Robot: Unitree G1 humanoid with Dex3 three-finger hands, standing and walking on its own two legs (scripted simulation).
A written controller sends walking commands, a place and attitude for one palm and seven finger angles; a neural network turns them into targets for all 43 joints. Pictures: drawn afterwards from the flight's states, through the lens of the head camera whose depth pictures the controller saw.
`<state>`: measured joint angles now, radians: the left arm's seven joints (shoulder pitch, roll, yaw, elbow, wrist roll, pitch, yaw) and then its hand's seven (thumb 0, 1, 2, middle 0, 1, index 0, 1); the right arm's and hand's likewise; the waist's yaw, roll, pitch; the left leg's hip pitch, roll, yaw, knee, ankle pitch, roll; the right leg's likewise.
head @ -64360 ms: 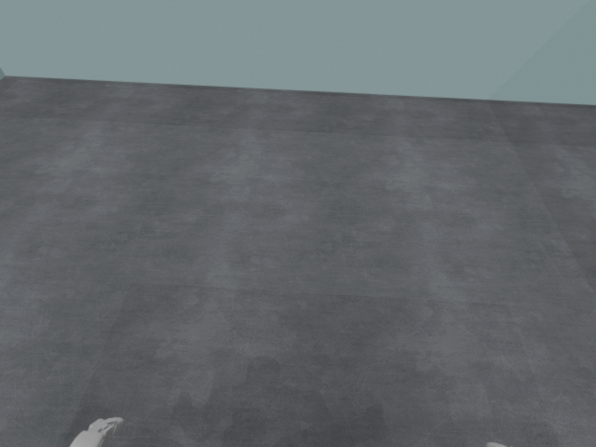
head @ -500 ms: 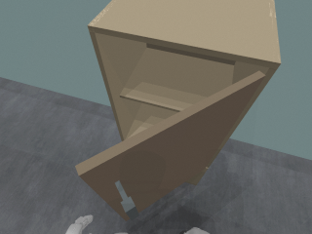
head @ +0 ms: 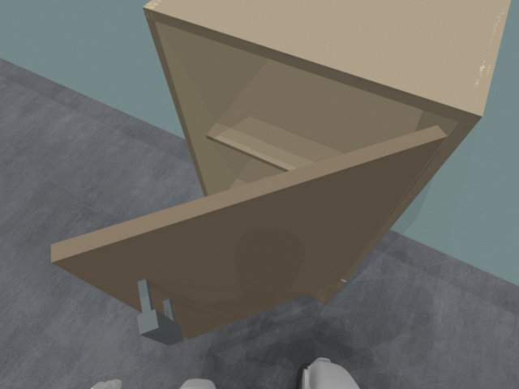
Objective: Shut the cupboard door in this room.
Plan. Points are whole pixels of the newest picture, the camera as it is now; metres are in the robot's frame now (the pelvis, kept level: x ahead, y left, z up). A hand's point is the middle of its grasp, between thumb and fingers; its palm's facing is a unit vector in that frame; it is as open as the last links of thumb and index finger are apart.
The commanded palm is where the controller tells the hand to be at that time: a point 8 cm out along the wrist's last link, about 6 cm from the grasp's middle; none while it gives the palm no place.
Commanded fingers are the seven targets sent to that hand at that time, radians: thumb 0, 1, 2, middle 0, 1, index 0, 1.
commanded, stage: shuffle to correct the standing spot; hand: left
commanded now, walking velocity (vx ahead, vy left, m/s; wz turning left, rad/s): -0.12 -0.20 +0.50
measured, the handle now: (160, 313) +0.21 +0.15 +0.02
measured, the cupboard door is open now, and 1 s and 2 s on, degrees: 49 49 49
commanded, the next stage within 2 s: come to a stop and stand still in 0.86 s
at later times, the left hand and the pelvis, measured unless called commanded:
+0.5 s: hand out of the picture -0.05 +0.11 -0.17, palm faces +0.26 -0.96 -0.13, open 7.4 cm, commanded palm none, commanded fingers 0.00 0.90 0.90 -0.20 -0.30 -0.20 -0.30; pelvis -0.08 -0.09 +0.02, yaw +16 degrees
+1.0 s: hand out of the picture -0.19 -0.07 -0.14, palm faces +0.41 -0.87 -0.27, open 7.4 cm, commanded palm none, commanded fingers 0.00 0.90 0.90 -0.20 -0.30 -0.20 -0.30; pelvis -0.15 -0.27 +0.02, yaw +27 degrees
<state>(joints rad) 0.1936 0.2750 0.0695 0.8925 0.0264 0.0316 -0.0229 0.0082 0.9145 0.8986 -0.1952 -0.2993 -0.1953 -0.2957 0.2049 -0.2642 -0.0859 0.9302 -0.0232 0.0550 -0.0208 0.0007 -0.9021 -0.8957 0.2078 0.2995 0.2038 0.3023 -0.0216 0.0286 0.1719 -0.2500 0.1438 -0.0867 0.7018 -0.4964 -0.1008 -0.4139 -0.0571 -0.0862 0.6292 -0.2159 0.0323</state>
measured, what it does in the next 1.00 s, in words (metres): steps to the right, turning left: left foot, then right foot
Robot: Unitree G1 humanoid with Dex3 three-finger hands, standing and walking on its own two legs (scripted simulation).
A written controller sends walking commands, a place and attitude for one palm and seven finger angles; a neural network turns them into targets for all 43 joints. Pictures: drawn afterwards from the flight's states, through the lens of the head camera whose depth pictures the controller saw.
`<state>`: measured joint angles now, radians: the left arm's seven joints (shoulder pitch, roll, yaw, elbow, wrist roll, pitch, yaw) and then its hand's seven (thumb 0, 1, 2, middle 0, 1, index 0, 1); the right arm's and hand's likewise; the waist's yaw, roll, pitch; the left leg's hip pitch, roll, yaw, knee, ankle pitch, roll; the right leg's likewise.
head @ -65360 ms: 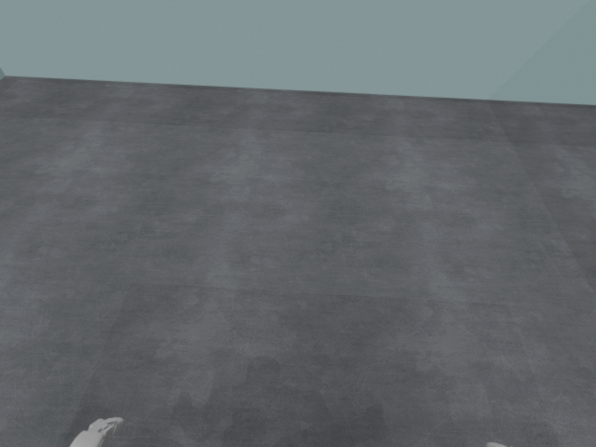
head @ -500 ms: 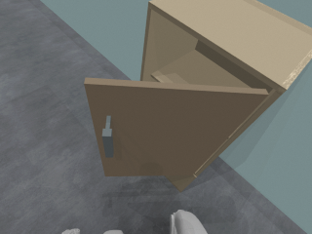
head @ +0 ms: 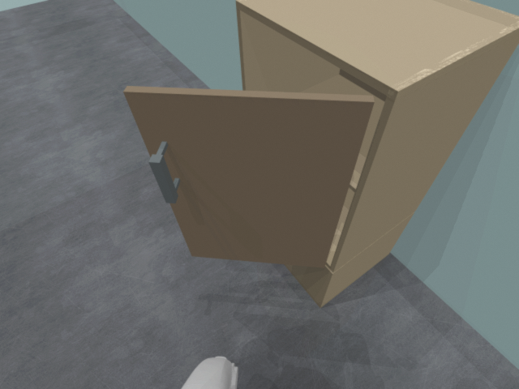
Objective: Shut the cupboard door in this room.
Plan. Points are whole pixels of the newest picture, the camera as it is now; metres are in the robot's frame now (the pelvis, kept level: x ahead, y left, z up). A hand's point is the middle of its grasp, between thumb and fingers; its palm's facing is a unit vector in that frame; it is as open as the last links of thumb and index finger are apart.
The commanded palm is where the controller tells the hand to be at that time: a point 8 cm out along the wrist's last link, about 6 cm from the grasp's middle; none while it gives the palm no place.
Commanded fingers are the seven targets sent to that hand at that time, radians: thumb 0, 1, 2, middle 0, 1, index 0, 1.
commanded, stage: come to a stop and stand still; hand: left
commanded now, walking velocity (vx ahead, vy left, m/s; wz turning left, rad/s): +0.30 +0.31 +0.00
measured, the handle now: (167, 173) +0.51 +0.20 +0.00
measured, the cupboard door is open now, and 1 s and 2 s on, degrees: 49 49 49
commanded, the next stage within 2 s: look again from close up in 1.60 s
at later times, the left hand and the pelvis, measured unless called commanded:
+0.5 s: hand out of the picture -0.19 +0.17 -0.16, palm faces +0.19 -0.96 -0.18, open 7.4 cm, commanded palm none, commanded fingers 0.00 0.90 0.90 -0.20 -0.30 -0.20 -0.30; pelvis -0.07 +0.01 +0.01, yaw +2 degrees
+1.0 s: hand out of the picture +0.06 +0.18 -0.17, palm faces -0.10 -0.96 -0.27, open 7.4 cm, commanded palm none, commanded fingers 0.00 0.90 0.90 -0.20 -0.30 -0.20 -0.30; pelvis -0.03 -0.01 -0.02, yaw -2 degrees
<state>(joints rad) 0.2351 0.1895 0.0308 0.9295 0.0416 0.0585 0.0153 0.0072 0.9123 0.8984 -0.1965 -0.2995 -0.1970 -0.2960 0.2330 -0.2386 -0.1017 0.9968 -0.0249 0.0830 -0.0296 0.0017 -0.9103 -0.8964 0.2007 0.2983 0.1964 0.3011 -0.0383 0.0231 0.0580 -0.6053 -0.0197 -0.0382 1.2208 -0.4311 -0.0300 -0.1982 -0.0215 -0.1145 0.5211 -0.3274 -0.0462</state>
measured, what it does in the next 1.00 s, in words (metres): steps on the spot: left foot, then right foot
